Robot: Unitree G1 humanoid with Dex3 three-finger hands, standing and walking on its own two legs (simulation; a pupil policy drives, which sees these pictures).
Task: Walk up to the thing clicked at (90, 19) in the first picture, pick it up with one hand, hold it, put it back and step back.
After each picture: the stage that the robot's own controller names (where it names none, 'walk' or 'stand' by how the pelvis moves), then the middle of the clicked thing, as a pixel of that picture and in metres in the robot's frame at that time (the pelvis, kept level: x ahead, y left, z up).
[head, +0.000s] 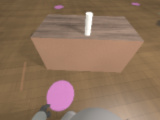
stand; (88, 24) +0.99 +0.08 +0.05
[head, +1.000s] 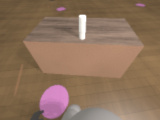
walk; (82, 28) +0.89 +0.18 +0.07
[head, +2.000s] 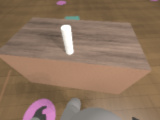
stand; (68, 41) +0.57 +0.25 +0.07
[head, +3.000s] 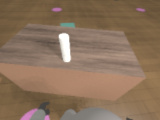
stand; (65, 49) +0.52 +0.23 +0.05
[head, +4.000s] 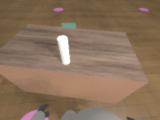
stand; (64, 51) +0.49 +0.24 +0.05
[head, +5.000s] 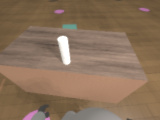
stand; (64, 51) +0.50 +0.24 +0.05
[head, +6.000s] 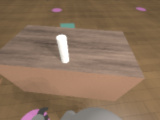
stand; (63, 50) +0.51 +0.25 +0.05
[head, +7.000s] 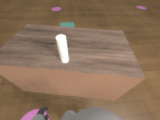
stand; (63, 50) +0.51 +0.25 +0.05
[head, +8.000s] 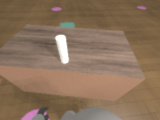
rise first; (63, 50) +0.50 +0.25 +0.05
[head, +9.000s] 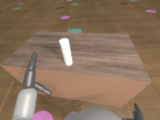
rise first; (66, 53) +0.51 +0.27 +0.05
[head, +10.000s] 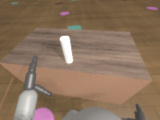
go down; (67, 51) +0.51 +0.26 +0.05
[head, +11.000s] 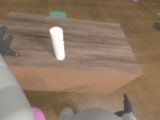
go down; (58, 45) +0.50 +0.23 +0.07
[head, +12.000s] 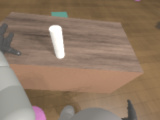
approach; (58, 44) +0.51 +0.24 +0.08
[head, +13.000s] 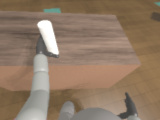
close in; (50, 41) +0.51 +0.27 +0.10
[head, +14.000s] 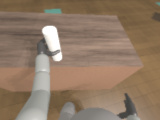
lift; (54, 46) +0.46 +0.23 +0.10
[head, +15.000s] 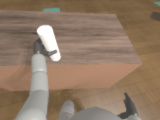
lift; (51, 46) +0.45 +0.24 +0.11
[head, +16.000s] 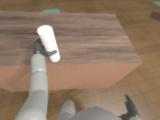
lift; (51, 46) +0.45 +0.24 +0.12
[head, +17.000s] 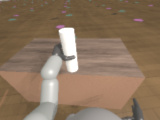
lift; (70, 52) +0.33 +0.14 +0.25
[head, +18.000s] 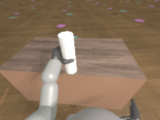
hold; (69, 55) +0.32 +0.15 +0.23
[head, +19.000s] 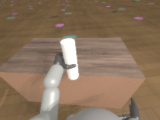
hold; (70, 61) +0.32 +0.13 +0.20
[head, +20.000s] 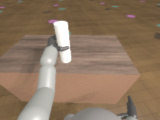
crouch; (63, 44) +0.41 +0.18 +0.24
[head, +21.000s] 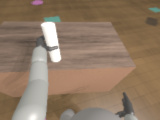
lower; (52, 44) +0.47 +0.23 +0.14
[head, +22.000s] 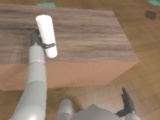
lower; (48, 39) +0.49 +0.24 +0.12
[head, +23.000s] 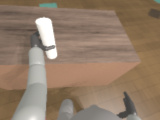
lower; (48, 41) +0.48 +0.25 +0.11
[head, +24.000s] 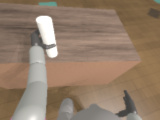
lower; (49, 40) +0.48 +0.25 +0.12
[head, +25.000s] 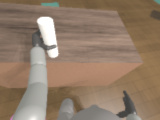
loosen; (50, 40) +0.48 +0.25 +0.12
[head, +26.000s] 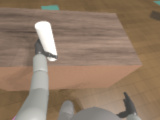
withdraw; (48, 44) +0.46 +0.25 +0.11
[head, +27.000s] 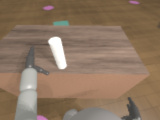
sink last; (59, 55) +0.43 +0.24 +0.09
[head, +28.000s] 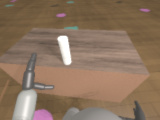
stand; (65, 51) +0.49 +0.26 +0.08
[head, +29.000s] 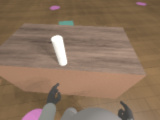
stand; (60, 52) +0.46 +0.26 +0.07
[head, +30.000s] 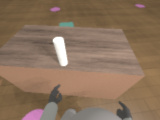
stand; (61, 53) +0.47 +0.26 +0.06
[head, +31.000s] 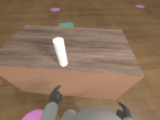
stand; (61, 53) +0.46 +0.26 +0.05
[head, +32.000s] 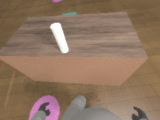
walk; (60, 39) +0.56 +0.29 +0.08
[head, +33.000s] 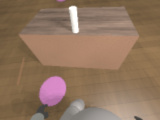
walk; (74, 20) +0.90 +0.25 +0.07
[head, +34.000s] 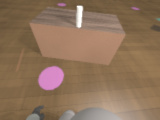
stand; (79, 17) +1.19 +0.22 +0.06
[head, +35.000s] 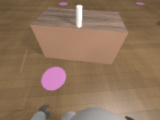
stand; (79, 17) +1.17 +0.23 +0.05
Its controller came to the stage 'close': yes
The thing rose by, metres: 0.20
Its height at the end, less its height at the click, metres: +0.00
